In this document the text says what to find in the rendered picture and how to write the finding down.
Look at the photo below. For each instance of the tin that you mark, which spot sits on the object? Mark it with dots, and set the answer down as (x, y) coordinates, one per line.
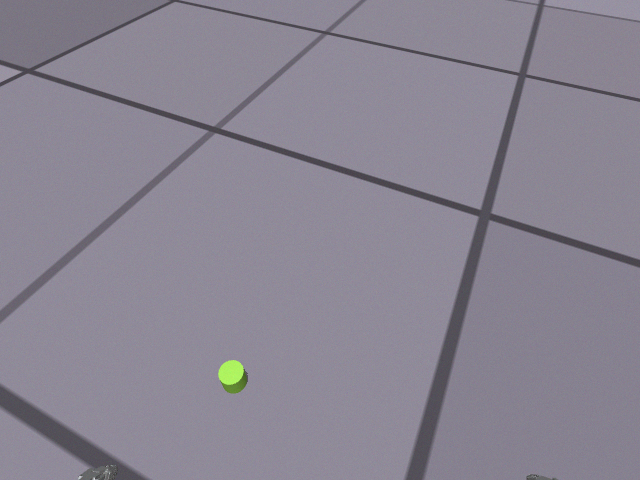
(232, 376)

